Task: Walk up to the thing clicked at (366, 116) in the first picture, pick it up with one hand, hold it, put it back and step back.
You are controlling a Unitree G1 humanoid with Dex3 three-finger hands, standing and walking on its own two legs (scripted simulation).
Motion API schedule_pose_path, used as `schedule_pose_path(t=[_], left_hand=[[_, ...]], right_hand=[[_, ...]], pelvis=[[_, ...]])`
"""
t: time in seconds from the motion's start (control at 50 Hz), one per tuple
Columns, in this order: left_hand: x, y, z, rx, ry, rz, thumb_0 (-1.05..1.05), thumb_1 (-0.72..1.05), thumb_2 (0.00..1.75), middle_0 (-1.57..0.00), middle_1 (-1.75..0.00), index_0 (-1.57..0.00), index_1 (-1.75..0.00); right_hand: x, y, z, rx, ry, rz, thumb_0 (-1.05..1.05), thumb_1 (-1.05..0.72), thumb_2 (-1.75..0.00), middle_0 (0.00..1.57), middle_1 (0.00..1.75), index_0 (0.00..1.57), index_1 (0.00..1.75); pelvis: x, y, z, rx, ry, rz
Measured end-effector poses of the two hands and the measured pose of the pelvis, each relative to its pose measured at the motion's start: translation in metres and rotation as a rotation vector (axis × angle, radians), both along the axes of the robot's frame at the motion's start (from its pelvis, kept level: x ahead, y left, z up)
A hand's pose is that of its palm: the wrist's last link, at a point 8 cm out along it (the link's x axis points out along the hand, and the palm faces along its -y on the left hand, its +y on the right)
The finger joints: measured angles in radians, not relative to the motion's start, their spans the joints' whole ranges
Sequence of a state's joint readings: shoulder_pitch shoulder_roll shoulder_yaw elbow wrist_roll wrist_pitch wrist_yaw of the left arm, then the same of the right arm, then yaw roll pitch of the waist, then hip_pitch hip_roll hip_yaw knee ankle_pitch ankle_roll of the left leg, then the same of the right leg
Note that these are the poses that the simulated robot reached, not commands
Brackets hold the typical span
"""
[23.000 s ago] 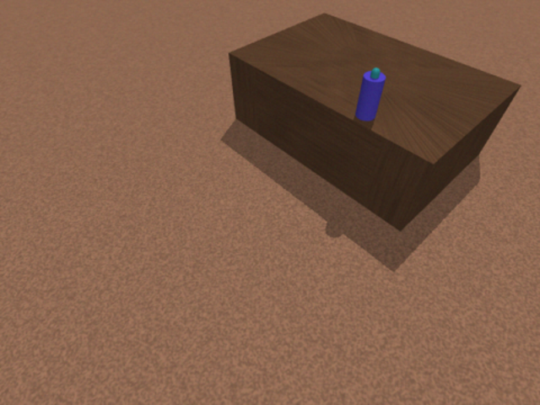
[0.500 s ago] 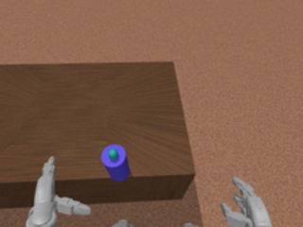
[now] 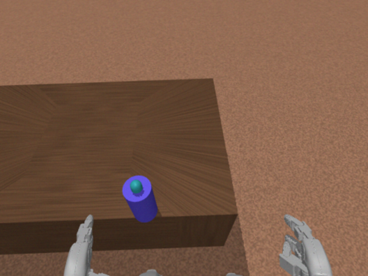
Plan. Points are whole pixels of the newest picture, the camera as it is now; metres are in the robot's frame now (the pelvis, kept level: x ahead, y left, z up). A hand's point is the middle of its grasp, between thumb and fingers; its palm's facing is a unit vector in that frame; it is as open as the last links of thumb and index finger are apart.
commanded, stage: home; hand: left
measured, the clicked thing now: (140, 198) +0.38 +0.16 -0.19
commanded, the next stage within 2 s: stand in 1.86 s
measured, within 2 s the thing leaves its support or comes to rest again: neither
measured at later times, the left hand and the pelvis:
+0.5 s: hand (105, 259) +0.18 +0.19 -0.05, palm faces +0.12 -0.96 -0.24, open 17.5 cm; pelvis +0.01 +0.01 +0.00, yaw +0 degrees
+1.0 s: hand (106, 258) +0.18 +0.19 -0.05, palm faces +0.12 -0.97 -0.23, open 17.4 cm; pelvis +0.01 +0.01 +0.00, yaw +0 degrees
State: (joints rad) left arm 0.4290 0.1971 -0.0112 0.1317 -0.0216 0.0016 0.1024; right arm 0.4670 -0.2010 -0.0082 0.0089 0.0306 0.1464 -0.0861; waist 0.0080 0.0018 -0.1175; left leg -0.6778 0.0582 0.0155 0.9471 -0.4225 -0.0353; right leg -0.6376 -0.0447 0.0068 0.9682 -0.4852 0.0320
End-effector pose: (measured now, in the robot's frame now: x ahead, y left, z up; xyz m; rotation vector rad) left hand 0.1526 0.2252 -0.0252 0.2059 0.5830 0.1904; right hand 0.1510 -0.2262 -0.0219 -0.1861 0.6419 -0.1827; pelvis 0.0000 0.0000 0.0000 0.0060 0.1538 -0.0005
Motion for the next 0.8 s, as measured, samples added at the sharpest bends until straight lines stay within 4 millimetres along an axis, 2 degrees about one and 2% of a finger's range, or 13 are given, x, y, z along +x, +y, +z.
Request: schedule_pose_path(t=[0.14, 0.46, 0.8], left_hand=[[0.000, -0.001, -0.002, -0.014, 0.004, -0.008, -0.01, -0.54, 0.06, -0.05, -0.05, -0.06, -0.06], [0.004, 0.010, -0.002, -0.008, 0.010, -0.003, -0.01, -0.55, 0.06, -0.05, -0.05, -0.06, -0.05], [0.005, 0.010, -0.002, -0.013, 0.019, 0.002, -0.01, -0.54, 0.06, -0.05, -0.05, -0.06, -0.06]], right_hand=[[-0.003, -0.001, 0.001, -0.008, 0.008, -0.005, 0.02, -0.90, -0.90, 0.20, 0.31, 0.20, 0.30], [0.004, 0.011, 0.001, -0.002, -0.002, -0.004, 0.02, -0.90, -0.90, 0.20, 0.31, 0.20, 0.30], [0.006, 0.009, 0.001, -0.011, -0.001, 0.002, 0.02, -0.90, -0.90, 0.20, 0.31, 0.20, 0.30]], pelvis=[[0.001, 0.001, 0.000, -0.001, 0.003, -0.004], [0.005, 0.011, 0.000, -0.008, 0.006, -0.007], [0.007, 0.010, -0.001, -0.009, 0.015, -0.004]])
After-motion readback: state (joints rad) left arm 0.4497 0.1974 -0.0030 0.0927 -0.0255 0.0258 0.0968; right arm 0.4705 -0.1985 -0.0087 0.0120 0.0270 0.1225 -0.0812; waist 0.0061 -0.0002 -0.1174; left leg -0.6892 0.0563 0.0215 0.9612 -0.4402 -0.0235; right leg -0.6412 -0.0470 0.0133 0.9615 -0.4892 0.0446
